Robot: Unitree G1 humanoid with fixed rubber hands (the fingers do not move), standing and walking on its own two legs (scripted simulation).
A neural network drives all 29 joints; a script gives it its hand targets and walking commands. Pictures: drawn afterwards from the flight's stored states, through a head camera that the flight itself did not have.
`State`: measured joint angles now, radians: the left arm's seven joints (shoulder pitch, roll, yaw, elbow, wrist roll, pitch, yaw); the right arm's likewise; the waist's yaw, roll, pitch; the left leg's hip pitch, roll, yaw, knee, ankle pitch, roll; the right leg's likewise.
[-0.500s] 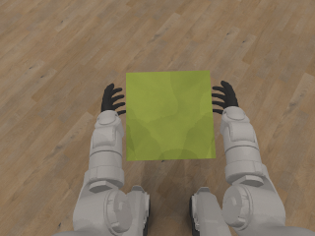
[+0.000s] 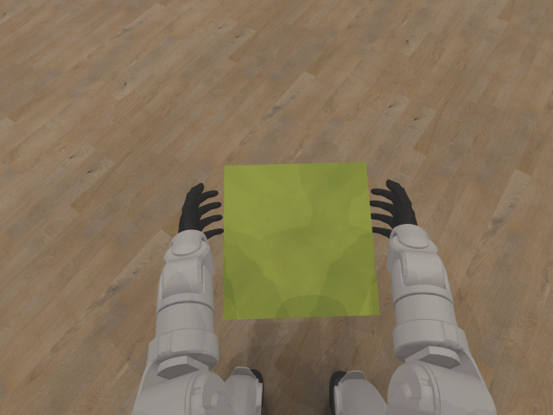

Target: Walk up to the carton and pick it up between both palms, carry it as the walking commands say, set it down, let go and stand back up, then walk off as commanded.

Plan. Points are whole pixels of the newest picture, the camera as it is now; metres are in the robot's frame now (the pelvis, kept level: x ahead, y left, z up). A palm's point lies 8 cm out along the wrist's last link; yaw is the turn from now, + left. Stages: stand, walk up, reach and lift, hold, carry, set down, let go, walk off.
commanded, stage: reach and lift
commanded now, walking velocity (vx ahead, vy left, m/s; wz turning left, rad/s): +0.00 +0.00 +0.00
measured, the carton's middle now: (295, 242) +0.39 +0.01 -0.12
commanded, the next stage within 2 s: none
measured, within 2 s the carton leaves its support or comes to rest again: neither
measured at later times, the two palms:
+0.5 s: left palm (176, 231) +0.34 +0.17 +0.05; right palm (425, 227) +0.35 -0.15 +0.04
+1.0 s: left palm (156, 229) +0.32 +0.17 +0.11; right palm (449, 220) +0.33 -0.15 +0.11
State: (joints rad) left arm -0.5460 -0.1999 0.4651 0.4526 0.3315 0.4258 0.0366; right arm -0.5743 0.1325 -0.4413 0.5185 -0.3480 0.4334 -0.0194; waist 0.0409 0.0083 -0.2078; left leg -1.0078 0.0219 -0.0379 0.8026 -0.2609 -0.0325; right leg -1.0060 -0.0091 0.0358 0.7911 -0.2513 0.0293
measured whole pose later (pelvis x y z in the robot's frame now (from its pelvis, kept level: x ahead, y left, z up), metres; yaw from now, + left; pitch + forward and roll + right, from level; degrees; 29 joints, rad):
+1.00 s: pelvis +0.04 -0.01 +0.06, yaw +0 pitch -3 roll +0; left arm -0.25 -0.15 0.27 0.22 0.29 0.71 -0.01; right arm -0.26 0.15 -0.24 0.23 -0.29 0.71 0.03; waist 0.03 0.01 -0.03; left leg -0.10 0.04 -0.03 0.30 -0.15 -0.04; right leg -0.11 -0.01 0.03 0.32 -0.16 0.01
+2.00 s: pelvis +0.04 +0.00 +0.06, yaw +1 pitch -6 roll +0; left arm -0.18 -0.14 0.20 0.16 0.28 0.75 -0.02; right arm -0.19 0.14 -0.20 0.16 -0.28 0.76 0.02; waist -0.01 0.01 0.01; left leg -0.04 0.03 -0.04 0.29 -0.15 -0.03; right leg -0.04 -0.02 0.02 0.29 -0.15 0.02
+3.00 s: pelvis +0.00 +0.00 +0.04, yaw +1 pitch +2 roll +0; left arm -0.34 -0.17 0.18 -0.07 0.19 1.01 0.20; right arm -0.32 0.17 -0.20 -0.06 -0.19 1.00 -0.17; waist 0.00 -0.01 -0.08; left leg -0.41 0.01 -0.04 0.60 -0.23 -0.03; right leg -0.41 -0.02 0.03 0.61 -0.23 0.03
